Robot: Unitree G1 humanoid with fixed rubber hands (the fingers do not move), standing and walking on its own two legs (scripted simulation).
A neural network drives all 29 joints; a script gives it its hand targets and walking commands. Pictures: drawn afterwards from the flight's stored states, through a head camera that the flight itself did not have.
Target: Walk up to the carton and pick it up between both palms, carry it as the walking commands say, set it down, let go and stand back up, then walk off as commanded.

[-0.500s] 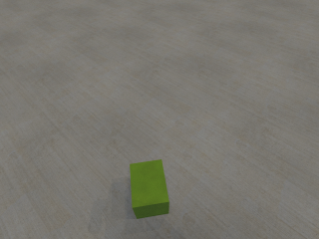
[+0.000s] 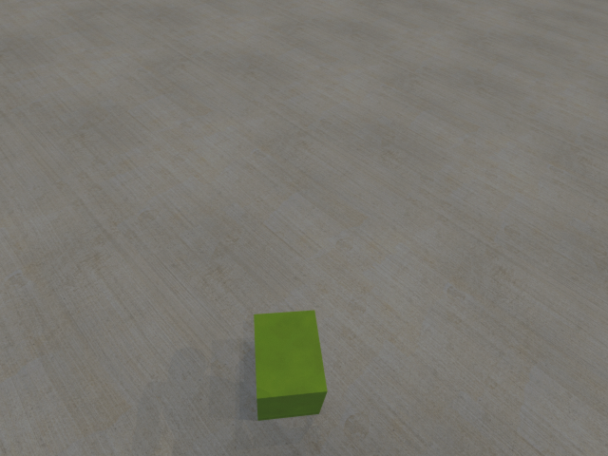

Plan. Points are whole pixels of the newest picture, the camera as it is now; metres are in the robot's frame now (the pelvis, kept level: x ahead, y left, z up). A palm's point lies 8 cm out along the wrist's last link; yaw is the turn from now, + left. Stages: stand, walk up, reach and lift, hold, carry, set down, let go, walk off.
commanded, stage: walk up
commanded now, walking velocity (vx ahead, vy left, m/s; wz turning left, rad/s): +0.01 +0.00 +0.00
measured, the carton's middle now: (286, 364) +0.51 +0.02 -0.67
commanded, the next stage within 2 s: none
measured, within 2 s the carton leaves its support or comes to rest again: neither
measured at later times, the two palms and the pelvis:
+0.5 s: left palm out of the picture +0.05 +0.21 -0.12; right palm out of the picture +0.04 -0.29 -0.15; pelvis +0.05 -0.04 +0.00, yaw +3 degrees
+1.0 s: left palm out of the picture +0.06 +0.24 -0.15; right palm out of the picture +0.17 -0.21 -0.13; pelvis +0.09 +0.01 +0.00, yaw +3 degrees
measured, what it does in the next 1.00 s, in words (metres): steps on the spot: left foot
